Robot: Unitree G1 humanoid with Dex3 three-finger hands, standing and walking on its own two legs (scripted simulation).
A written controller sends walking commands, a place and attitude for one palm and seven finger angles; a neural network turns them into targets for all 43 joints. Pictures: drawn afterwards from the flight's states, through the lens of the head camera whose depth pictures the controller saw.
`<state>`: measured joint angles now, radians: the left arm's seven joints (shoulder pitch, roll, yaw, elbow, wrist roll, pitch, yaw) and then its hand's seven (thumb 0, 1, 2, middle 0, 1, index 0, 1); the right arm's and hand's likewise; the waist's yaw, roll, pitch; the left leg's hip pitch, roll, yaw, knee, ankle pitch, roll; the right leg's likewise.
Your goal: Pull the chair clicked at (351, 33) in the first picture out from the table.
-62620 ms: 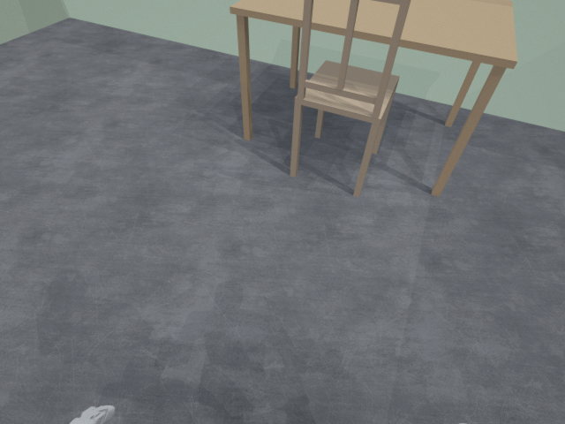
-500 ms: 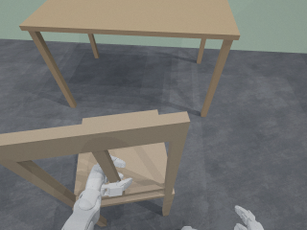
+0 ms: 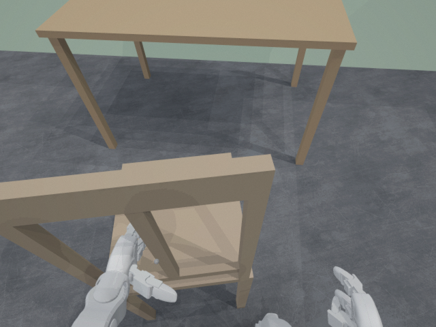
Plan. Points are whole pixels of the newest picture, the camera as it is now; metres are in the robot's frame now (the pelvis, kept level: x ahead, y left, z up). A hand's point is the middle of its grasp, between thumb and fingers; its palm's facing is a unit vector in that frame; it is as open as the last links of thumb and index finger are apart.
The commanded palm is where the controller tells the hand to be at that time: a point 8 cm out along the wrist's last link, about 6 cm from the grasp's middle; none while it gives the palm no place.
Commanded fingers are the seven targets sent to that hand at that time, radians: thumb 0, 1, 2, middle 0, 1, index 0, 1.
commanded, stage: open the thumb and straighten the fingers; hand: left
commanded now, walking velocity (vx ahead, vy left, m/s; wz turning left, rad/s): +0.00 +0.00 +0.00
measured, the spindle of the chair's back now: (159, 248) +0.27 +0.12 -0.01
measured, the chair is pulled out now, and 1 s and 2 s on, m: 0.62 0.62 0.62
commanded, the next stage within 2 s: draw the fingers out of the gap in 0.02 s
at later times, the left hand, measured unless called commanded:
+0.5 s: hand (147, 305) +0.18 +0.13 -0.04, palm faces -0.06 -0.99 -0.12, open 17.5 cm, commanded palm +0.16 +0.18 -0.02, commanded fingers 0.00 -0.55 0.20 0.00 0.00 0.00 0.00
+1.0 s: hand out of the picture +0.12 +0.14 -0.04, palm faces -0.04 -0.99 -0.11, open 17.5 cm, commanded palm +0.09 +0.19 -0.01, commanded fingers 0.00 -0.55 0.20 0.00 0.00 0.00 0.00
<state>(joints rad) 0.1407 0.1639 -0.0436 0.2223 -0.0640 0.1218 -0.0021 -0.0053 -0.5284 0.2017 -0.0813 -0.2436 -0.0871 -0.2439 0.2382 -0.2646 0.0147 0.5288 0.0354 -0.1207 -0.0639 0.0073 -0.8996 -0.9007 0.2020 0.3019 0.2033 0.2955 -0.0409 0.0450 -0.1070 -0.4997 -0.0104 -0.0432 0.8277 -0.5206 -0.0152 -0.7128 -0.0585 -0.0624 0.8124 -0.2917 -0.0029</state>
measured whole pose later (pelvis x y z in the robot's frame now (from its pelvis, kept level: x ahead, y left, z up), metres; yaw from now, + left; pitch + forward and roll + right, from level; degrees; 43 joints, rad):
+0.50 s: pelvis +0.00 +0.01 -0.01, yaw +1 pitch +12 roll -1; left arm 0.49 0.16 -0.12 -0.09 -0.03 0.15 0.02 -0.01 -0.54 0.20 0.00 0.00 -0.01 0.00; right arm 0.27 -0.25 0.02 0.47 0.03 -0.15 -0.08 0.01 -0.90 -0.90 0.20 0.30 0.20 0.30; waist -0.04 0.04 -0.14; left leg -0.56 -0.02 -0.06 0.93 -0.57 0.00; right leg -0.76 -0.07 -0.07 0.89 -0.33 0.01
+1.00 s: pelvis +0.00 +0.02 -0.02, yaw +0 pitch +13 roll -1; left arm 0.79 0.16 -0.15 -0.30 0.00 0.14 0.01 -0.01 -0.53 0.20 0.00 0.00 -0.01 0.00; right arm 0.28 -0.21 0.00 0.40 0.04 -0.12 -0.09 0.01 -0.90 -0.90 0.20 0.30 0.20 0.30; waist -0.03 0.04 -0.19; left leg -0.63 -0.02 -0.06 1.02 -0.62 0.00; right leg -0.82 -0.07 -0.07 0.96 -0.36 0.02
